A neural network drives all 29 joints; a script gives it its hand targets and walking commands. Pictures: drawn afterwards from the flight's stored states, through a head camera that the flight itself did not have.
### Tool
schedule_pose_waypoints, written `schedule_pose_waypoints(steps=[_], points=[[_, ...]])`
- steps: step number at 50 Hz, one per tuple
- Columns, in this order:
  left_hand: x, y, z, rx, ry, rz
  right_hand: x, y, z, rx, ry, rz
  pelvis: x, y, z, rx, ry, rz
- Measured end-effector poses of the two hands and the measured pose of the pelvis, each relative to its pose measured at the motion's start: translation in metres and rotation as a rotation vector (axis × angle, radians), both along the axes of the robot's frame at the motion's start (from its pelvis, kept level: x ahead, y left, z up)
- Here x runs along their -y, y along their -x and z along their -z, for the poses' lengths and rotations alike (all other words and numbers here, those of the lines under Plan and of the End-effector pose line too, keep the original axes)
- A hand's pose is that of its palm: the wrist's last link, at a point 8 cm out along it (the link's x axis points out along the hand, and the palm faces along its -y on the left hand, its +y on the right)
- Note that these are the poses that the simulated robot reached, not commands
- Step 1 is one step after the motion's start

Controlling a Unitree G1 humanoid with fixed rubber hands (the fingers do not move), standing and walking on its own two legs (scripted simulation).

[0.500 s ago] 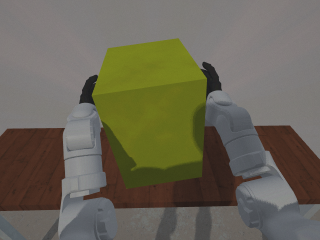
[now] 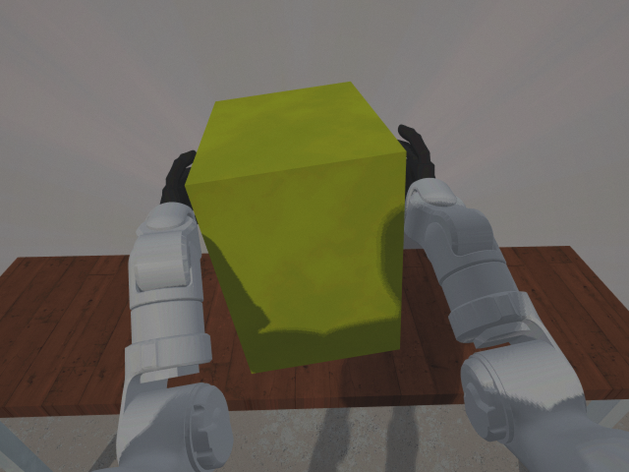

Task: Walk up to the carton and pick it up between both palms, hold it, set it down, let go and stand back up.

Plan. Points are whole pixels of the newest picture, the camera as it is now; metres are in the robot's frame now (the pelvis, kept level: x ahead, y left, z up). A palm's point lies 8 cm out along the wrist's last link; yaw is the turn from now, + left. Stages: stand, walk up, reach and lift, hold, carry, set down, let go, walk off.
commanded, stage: hold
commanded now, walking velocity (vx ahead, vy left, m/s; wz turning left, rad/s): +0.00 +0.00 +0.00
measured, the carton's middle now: (303, 220) +0.40 +0.00 +0.18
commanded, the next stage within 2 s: none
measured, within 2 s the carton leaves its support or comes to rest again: neither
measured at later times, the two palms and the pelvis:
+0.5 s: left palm (176, 212) +0.36 +0.15 +0.23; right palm (416, 181) +0.36 -0.14 +0.25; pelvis +0.00 +0.00 +0.00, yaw +0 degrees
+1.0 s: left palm (175, 212) +0.36 +0.15 +0.23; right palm (416, 183) +0.36 -0.14 +0.25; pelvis +0.00 +0.00 +0.00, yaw +0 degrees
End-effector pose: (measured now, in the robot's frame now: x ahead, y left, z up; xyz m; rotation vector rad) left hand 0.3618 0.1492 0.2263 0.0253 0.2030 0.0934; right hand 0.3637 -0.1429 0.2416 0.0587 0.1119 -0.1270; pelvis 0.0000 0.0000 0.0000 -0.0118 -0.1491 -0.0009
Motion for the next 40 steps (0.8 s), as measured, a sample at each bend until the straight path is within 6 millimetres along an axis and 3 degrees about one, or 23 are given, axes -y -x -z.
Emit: schedule_pose_waypoints(steps=[8,19,40], points=[[-0.0014,-0.0003,-0.0068,0.029,0.001,-0.007,-0.0014,-0.0005,-0.0043,0.028,0.014,-0.004,0.0018,0.0009,-0.0001,-0.009,0.002,-0.001],[-0.0041,0.0008,0.0005,0.018,0.02,-0.003,-0.0046,0.0006,-0.007,0.015,0.03,-0.002,0.0042,-0.0005,0.0001,-0.006,0.003,-0.008],[-0.0028,-0.0014,-0.0034,0.017,0.001,-0.011,-0.0027,-0.0035,-0.0043,0.014,0.009,-0.008,0.0012,-0.0031,0.0001,-0.003,0.003,-0.004]])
